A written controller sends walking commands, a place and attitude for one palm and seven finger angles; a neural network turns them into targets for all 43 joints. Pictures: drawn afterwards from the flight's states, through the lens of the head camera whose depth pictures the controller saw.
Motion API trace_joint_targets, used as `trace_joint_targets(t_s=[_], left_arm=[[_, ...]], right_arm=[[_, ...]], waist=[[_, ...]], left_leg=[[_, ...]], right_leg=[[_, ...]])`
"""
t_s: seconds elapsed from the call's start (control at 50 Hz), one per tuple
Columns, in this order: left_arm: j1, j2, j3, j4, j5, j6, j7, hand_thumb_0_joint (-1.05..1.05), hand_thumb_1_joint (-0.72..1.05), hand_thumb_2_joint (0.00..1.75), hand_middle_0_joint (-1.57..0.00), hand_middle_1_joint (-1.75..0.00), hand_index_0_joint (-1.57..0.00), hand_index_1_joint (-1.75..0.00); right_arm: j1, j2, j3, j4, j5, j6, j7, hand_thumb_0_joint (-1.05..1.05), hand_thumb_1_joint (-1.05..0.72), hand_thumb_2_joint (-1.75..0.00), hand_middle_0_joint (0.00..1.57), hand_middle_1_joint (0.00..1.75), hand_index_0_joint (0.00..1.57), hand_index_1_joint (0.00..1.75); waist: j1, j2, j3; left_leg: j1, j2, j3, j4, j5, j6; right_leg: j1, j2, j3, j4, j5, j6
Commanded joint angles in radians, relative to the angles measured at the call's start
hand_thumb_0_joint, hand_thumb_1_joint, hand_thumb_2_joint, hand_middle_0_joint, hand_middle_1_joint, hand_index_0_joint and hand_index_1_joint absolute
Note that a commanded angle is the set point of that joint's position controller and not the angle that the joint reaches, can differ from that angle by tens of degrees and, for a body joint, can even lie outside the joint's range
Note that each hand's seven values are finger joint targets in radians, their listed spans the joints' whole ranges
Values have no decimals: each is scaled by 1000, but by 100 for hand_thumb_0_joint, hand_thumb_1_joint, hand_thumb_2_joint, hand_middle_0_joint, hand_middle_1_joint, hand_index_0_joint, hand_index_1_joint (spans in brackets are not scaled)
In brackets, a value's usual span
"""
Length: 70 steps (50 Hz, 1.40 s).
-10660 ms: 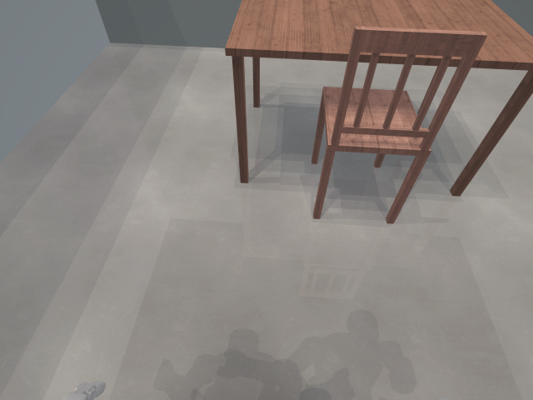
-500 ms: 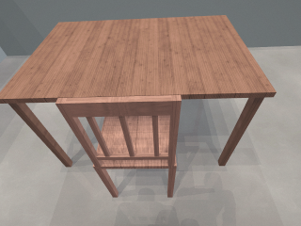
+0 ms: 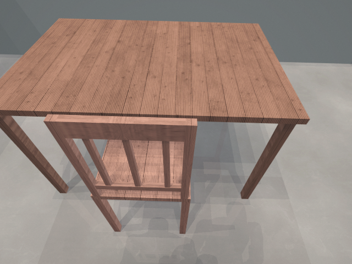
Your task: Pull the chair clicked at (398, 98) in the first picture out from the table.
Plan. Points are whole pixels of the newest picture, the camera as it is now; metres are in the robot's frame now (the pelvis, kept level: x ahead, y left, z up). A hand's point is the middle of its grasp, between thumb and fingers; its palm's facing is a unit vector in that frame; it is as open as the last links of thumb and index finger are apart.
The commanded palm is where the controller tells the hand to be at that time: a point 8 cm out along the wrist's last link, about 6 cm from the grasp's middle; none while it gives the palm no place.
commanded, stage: come to a stop and stand still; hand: left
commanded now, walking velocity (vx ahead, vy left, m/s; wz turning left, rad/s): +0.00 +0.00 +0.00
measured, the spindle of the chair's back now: (132, 164) +0.41 +0.16 -0.09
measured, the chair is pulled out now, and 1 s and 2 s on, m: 0.00 0.00 0.00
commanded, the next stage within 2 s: look again from close up in 0.08 s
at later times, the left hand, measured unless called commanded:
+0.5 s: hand out of the picture -0.02 +0.17 -0.17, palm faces +0.01 -0.98 -0.19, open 7.4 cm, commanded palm none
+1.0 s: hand out of the picture -0.02 +0.18 -0.18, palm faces +0.01 -0.99 -0.17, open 7.4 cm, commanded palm +0.09 +0.23 -0.07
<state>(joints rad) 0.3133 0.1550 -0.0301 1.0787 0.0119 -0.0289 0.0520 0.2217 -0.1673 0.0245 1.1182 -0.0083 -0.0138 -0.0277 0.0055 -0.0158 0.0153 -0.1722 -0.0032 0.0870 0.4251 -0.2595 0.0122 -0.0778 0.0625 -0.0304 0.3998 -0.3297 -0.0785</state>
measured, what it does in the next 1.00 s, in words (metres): stands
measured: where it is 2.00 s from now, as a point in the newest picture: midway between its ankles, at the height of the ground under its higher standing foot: outside the picture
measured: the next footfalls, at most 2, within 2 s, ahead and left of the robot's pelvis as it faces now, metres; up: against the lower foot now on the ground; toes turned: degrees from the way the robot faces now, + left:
none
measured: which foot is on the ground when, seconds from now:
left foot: down 0.00-1.00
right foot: down 0.00-1.00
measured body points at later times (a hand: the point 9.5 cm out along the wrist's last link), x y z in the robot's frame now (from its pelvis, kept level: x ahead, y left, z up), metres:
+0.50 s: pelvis +0.00 +0.00 +0.00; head +0.01 +0.00 +0.45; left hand -0.02 +0.22 -0.16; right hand +0.00 -0.22 -0.16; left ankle -0.02 +0.11 -0.74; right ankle -0.07 -0.06 -0.74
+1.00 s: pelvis -0.01 +0.02 +0.00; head +0.01 +0.03 +0.45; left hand -0.02 +0.23 -0.16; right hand -0.01 -0.20 -0.16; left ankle -0.02 +0.11 -0.74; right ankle -0.07 -0.06 -0.74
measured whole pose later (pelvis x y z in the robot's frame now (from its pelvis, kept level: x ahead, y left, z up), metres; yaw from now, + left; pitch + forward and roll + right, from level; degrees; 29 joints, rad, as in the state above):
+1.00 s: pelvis -0.01 +0.02 +0.00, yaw +0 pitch +0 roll +1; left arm 0.34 0.15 -0.03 1.08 0.01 -0.02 0.05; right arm 0.27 -0.14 0.03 1.17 -0.01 -0.03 -0.03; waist 0.00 -0.04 0.02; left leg -0.16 -0.03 0.09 0.39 -0.23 0.04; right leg -0.07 0.04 -0.03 0.37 -0.31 -0.06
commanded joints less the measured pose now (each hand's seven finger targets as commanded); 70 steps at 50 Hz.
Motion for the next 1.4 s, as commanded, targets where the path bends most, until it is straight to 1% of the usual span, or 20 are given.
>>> trace_joint_targets(t_s=[0.0,0.54,0.66,0.96,0.98,1.0,1.02,1.04,1.06,1.08,1.1,1.14,1.16,1.18,1.2,1.22,1.24,1.26,1.32,1.38], left_arm=[[94,114,26,-22,-4,-13,9,0,90,90,-20,-30,-20,-30],[105,90,20,-23,-6,-9,5,0,90,90,-20,-30,-20,-30],[112,88,20,-23,-6,-11,5,0,90,90,-20,-30,-20,-30],[120,80,16,-25,-6,-10,3,0,90,90,-20,-30,-20,-30],[136,90,25,6,19,-34,34,0,90,90,-20,-30,-20,-30],[-557,294,103,-1517,-195,-208,16,0,88,89,-20,-30,-20,-30],[-443,344,156,-1485,-148,-202,61,0,85,88,-20,-29,-20,-29],[26,60,-9,-1213,-136,-77,66,0,83,87,-19,-29,-19,-29],[129,-90,-95,-1064,-165,-18,62,0,81,86,-19,-29,-19,-29],[3,-78,-109,-1177,-187,-59,49,0,78,85,-19,-28,-19,-28],[-16,-18,-51,-1129,-172,-104,33,0,76,84,-19,-28,-19,-28],[56,-77,-50,-948,-176,-217,-26,0,71,82,-18,-27,-18,-27],[146,-100,-33,-884,-199,-293,-75,0,69,81,-18,-27,-18,-27],[222,-100,-15,-874,-220,-372,-131,0,67,80,-18,-26,-18,-26],[272,-92,7,-892,-244,-447,-192,0,64,79,-17,-26,-17,-26],[319,-22,85,-868,-249,-510,-245,0,62,78,-17,-26,-17,-26],[296,23,117,-884,-248,-573,-295,0,60,77,-17,-25,-17,-25],[287,81,177,-883,-237,-586,-302,0,57,76,-17,-25,-17,-25],[167,165,229,-1045,-213,-523,-257,0,50,73,-16,-24,-16,-24],[60,125,198,-1282,-227,-524,-172,0,43,70,-15,-23,-15,-23]], right_arm=[[56,-80,-17,-22,2,-18,-8,0,-90,-90,20,30,20,30],[96,-64,-16,15,4,-26,-10,0,-90,-90,20,30,20,30],[103,-64,-16,20,4,-31,-10,0,-90,-90,20,30,20,30],[109,-61,-17,29,5,-36,-10,0,-90,-90,20,30,20,30],[40,-101,-20,-54,4,-32,-2,0,-90,-90,20,30,20,30],[73,-288,-63,-423,56,-163,-31,0,-90,-90,20,30,20,30],[-6,-185,-21,-359,50,-240,-65,0,-90,-90,20,30,20,30],[22,-164,-37,-393,36,-303,-48,0,-90,-90,20,30,20,30],[41,-160,-37,-355,51,-319,-39,0,-90,-90,20,30,20,30],[33,-201,-53,-410,47,-322,-34,0,-90,-90,20,30,20,30],[28,-232,-72,-423,30,-323,-30,0,-90,-90,20,30,20,30],[-1,-230,-83,-475,9,-313,-20,0,-90,-90,20,30,20,30],[-35,-227,-91,-505,5,-312,-16,0,-90,-90,20,30,20,30],[-66,-225,-97,-539,4,-308,-7,0,-90,-90,20,30,20,30],[-87,-222,-103,-571,5,-303,5,0,-90,-90,20,30,20,30],[-100,-215,-107,-587,13,-292,27,0,-90,-90,20,30,20,30],[-111,-214,-109,-613,17,-276,42,0,-90,-90,20,30,20,30],[-130,-213,-115,-651,19,-255,46,0,-90,-90,20,30,20,30],[-154,-201,-104,-748,26,-179,35,0,-90,-90,20,30,20,30],[-120,-169,-96,-798,24,-148,13,0,-90,-90,20,30,20,30]], waist=[[-1,-23,-1],[1,-14,52],[0,-7,21],[0,-6,37],[4,96,122],[-112,271,-379],[-69,256,-356],[-53,269,-302],[-62,186,-182],[-74,104,-102],[-97,-21,-88],[-99,-250,-77],[-56,-328,-98],[-16,-356,-145],[13,-316,-189],[55,-196,-229],[54,-100,-259],[68,-55,-288],[80,37,-324],[34,68,-378]], left_leg=[[54,96,-95,-18,268,20],[49,104,-121,-57,246,31],[71,107,-126,-55,287,35],[76,108,-141,-70,294,42],[-36,105,-93,143,389,9],[268,13,-125,15,521,20],[335,81,-101,29,548,9],[295,85,-140,-8,585,7],[172,69,-159,26,542,8],[68,66,-181,82,406,7],[-26,49,-182,151,237,13],[-227,14,-166,299,85,14],[-340,11,-154,349,45,5],[-428,7,-143,386,17,-3],[-485,2,-130,422,13,-11],[-519,-8,-116,454,33,-24],[-547,-10,-107,491,46,-29],[-567,-15,-84,526,42,-20],[-618,-22,-64,557,-34,-2],[-583,-7,-77,591,-47,18]], right_leg=[[-34,-187,141,-44,599,71],[-83,-168,141,-83,376,60],[-76,-169,139,-77,378,53],[-93,-168,135,-86,319,43],[-167,-213,156,-61,646,85],[-109,-116,54,59,554,50],[-215,-68,1,112,241,53],[-299,-43,-29,211,79,45],[-351,-62,-44,229,40,58],[-391,-66,-58,203,49,67],[-456,-60,-63,183,54,67],[-584,-59,-71,236,46,67],[-618,-59,-63,299,36,69],[-628,-59,-50,356,22,67],[-619,-63,-34,410,47,63],[-598,-74,-1,457,113,52],[-613,-77,6,512,133,41],[-615,-78,25,537,123,40],[-627,-74,63,549,3,38],[-638,-66,102,524,-34,47]])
